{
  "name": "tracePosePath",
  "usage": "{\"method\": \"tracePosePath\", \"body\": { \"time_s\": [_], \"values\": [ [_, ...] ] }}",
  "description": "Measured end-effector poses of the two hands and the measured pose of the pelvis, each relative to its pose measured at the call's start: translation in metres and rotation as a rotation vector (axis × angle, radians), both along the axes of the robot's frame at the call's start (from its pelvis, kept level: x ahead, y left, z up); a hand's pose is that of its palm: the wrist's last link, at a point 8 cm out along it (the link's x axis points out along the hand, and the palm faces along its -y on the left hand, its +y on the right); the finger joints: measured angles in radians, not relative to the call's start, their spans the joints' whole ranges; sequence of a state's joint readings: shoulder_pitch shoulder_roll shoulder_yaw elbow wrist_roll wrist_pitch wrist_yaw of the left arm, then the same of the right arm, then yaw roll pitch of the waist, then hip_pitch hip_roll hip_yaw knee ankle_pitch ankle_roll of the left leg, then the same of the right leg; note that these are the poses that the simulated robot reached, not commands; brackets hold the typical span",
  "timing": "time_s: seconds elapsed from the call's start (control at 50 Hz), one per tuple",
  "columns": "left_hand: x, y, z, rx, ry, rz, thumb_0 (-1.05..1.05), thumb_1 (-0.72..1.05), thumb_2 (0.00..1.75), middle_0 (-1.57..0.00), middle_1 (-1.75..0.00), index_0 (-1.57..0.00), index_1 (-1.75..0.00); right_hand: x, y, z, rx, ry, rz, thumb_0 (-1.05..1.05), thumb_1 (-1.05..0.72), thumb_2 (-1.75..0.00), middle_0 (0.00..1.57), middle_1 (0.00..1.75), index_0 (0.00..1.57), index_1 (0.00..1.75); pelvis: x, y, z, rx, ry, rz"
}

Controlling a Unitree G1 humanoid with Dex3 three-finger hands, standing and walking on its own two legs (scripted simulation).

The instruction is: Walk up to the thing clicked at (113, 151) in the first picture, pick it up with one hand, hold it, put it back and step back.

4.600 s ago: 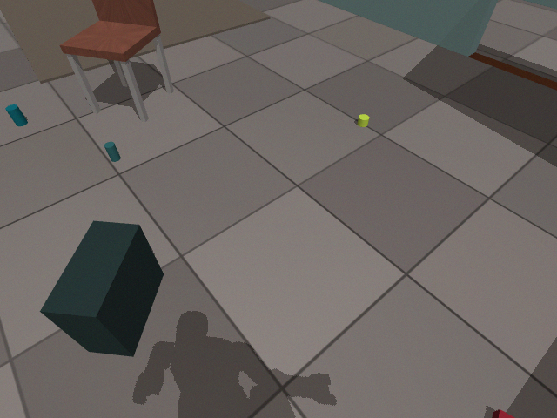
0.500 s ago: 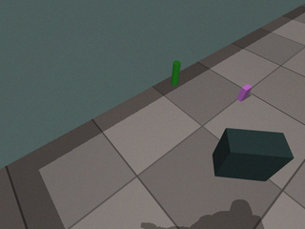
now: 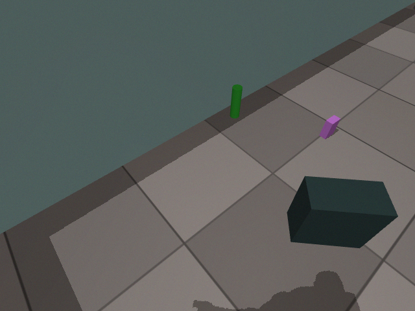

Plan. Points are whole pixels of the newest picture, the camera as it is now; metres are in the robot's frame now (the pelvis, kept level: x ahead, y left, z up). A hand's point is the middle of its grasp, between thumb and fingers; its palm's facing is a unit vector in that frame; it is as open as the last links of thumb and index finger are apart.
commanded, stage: stand
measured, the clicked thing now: out of the picture +0.99 -1.48 -0.73
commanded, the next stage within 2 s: walk up in 1.64 s
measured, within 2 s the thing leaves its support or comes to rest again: neither
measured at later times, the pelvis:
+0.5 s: pelvis +0.01 +0.00 +0.00, yaw +0 degrees
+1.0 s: pelvis +0.00 -0.01 +0.00, yaw -1 degrees
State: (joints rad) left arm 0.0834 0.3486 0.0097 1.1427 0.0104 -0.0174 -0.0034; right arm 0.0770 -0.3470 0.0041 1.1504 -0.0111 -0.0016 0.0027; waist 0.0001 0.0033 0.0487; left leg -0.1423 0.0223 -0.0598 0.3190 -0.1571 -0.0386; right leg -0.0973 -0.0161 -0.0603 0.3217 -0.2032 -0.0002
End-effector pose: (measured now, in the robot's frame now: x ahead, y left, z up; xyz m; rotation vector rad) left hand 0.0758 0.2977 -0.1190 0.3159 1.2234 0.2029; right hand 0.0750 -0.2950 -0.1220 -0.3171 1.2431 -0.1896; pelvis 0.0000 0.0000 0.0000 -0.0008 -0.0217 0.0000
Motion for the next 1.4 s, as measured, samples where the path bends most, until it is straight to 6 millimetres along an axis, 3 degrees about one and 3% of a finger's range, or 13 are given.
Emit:
{"method": "tracePosePath", "body": {
  "time_s": [0.52, 1.4],
  "values": [
    [-0.001, -0.003, 0.001, 0.005, 0.016, 0.001, 0.0, 0.9, 0.9, -0.2, -0.3, -0.2, -0.3, 0.003, -0.003, -0.001, 0.001, -0.002, 0.001, 0.0, -0.9, -0.9, 0.21, 0.3, 0.21, 0.3, 0.005, -0.003, 0.0, 0.002, -0.002, -0.007],
    [-0.006, -0.006, 0.002, 0.007, 0.013, -0.015, 0.0, 0.9, 0.9, -0.2, -0.3, -0.2, -0.3, -0.017, -0.009, -0.001, -0.003, 0.009, -0.008, 0.0, -0.9, -0.9, 0.21, 0.3, 0.21, 0.3, 0.0, -0.007, 0.0, 0.002, -0.013, -0.017]
  ]
}}
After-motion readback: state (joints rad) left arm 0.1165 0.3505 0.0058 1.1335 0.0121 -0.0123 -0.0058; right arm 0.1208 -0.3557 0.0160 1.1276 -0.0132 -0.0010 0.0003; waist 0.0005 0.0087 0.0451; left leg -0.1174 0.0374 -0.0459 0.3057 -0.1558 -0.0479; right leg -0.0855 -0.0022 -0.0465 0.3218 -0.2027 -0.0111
